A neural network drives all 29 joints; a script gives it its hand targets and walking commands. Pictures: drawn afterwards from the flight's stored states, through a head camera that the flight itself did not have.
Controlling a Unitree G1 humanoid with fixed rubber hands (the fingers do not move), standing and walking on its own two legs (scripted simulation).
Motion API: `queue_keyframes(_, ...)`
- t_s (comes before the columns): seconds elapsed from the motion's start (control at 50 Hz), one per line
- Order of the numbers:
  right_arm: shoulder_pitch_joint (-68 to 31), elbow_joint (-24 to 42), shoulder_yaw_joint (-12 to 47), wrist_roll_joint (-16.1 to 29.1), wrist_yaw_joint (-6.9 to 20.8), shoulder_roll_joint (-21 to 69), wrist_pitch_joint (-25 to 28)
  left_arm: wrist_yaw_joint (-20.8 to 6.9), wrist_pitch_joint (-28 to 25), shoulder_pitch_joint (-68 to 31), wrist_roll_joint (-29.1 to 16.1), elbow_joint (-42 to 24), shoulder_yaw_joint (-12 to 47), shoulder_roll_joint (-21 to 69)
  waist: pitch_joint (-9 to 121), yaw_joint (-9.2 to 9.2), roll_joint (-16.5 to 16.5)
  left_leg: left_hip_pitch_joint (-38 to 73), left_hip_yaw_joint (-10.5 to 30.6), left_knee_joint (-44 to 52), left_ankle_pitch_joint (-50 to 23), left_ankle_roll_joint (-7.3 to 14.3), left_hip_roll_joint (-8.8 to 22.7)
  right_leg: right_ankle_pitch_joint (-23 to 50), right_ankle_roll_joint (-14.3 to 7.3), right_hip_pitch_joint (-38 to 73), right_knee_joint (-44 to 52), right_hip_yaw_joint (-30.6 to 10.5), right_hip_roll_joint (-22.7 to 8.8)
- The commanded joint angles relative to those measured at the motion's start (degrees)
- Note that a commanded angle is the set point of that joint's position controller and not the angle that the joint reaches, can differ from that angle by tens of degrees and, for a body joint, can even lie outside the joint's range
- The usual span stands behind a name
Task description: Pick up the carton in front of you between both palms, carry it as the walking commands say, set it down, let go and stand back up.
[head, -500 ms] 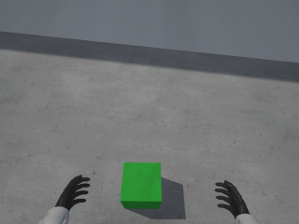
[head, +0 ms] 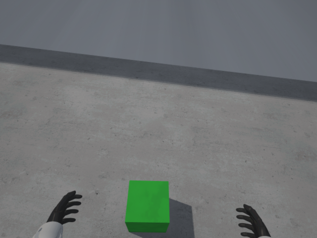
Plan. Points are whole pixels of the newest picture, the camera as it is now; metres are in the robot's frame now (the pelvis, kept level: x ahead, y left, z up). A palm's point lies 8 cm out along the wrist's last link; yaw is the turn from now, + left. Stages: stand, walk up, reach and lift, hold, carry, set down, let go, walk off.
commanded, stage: stand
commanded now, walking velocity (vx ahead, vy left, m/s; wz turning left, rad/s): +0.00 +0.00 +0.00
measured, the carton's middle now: (148, 207) +0.36 +0.05 -0.65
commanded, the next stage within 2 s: none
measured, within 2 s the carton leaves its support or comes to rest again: neither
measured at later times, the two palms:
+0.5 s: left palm (40, 231) +0.13 +0.30 -0.09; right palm out of the picture +0.13 -0.27 -0.08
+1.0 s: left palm out of the picture +0.10 +0.32 -0.09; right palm out of the picture +0.10 -0.29 -0.09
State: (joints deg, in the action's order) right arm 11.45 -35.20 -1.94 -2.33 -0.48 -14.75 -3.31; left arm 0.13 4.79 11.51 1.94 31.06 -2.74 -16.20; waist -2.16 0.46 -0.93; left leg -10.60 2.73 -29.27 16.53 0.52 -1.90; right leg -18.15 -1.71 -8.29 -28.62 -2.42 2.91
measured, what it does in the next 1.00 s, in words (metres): stands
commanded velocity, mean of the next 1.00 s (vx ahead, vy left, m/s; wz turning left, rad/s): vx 0.00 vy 0.00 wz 0.00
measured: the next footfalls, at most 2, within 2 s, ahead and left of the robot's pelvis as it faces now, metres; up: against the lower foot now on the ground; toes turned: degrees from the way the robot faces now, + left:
none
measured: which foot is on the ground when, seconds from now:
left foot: down 0.00-1.00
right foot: down 0.00-1.00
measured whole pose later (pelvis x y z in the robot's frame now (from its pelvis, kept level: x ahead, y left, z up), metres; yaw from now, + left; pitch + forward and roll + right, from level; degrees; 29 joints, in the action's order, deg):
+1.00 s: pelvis +0.00 +0.02 +0.01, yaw -1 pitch -2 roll +0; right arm 7.5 -56.1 -0.7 -1.2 -1.0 -21.0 0.9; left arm 1.1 -0.5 9.6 1.4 53.4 -0.6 -21.3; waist -0.7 0.1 -0.9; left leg -7.2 1.5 -21.3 12.0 1.9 -2.7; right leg -13.6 -0.1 -5.1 -20.9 -3.3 1.3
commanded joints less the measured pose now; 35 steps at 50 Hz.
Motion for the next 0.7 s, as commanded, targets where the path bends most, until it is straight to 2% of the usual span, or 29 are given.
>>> queue_keyframes(0.0,-3.52,1.41,-2.39,-0.21,-0.78,-8.81,2.63,0.57,-3.25,-2.4,0.2,-1.29,-2.17,-7.7,3.71,0.1,1.1,-1.39,2.95,3.82,-9.11,-0.57,4.67,8.02,1.59,-2.53,4.81,-4.37,-5.41)
queue_keyframes(0.12,-3.38,-2.84,-2.39,-0.03,-1.09,-10.68,3.65,1.03,-4.43,-2.1,0.1,3.22,-2.04,-9.55,5.27,-0.34,1.78,0.86,3.97,3.69,-16.72,-0.08,5.68,14.92,1.62,-1.18,4.04,-4.53,-5.83)
queue_keyframes(0.32,-3.81,-7.7,-1.98,0.18,-1.33,-13.21,4.39,1.38,-5.23,-1.85,-0.14,8.56,-1.31,-11.32,5.18,-0.42,1.66,2.94,5.03,4.89,-21.19,0.48,6.54,17.39,1.36,-0.16,4.39,-4.8,-6.57)
queue_keyframes(0.48,-4.57,-10.74,-1.57,0.52,-1.3,-13.89,4.59,1.48,-5.49,-2.26,-0.27,11.69,-0.66,-11.9,4.7,-0.39,1.15,4.03,5.29,6.37,-21.46,0.57,6.8,17.37,1.28,0.4,5.68,-4.95,-7.12)
queue_keyframes(0.68,-5.51,-14.26,-1.1,0.83,-1.08,-14.66,4.73,1.42,-5.72,-3.02,-0.41,15.34,-0.14,-12.85,3.46,-0.39,0.88,4.15,5.6,8.81,-17.85,0.68,7.02,15.24,1.07,0.84,8.13,-5.62,-7.82)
